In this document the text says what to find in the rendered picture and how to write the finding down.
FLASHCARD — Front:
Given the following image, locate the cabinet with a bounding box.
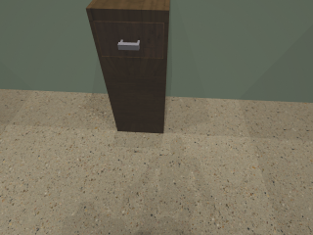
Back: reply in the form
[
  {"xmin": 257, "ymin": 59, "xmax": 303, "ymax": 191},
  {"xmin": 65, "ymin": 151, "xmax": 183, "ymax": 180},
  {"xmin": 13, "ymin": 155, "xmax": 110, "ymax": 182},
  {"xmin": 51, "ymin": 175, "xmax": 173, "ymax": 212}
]
[{"xmin": 86, "ymin": 0, "xmax": 170, "ymax": 134}]

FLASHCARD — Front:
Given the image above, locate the handle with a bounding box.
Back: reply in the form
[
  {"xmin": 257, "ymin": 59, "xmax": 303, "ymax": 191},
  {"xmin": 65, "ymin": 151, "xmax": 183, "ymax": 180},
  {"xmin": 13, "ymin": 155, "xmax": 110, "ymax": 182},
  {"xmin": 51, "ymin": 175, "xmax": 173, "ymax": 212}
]
[{"xmin": 117, "ymin": 39, "xmax": 140, "ymax": 51}]

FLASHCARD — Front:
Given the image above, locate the drawer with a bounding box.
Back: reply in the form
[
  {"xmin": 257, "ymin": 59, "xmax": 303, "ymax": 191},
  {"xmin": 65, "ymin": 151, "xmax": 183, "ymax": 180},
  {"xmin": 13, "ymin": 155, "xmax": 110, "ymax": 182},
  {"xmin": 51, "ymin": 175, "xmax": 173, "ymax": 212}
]
[{"xmin": 94, "ymin": 21, "xmax": 164, "ymax": 58}]

